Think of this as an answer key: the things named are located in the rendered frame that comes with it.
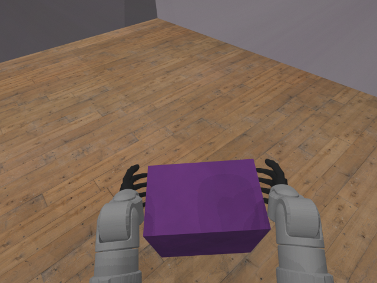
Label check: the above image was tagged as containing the left robot forearm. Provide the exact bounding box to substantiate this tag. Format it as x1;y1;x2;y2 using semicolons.
89;189;144;283

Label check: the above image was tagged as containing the robot left hand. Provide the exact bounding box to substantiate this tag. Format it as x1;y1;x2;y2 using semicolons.
120;164;147;207

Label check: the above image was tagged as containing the robot right hand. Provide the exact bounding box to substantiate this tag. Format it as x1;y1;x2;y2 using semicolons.
256;159;288;204

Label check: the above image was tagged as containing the right robot forearm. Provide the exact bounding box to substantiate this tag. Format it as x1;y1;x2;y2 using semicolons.
267;184;334;283

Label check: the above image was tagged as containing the carton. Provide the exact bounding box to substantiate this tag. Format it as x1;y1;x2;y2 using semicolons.
143;159;271;258

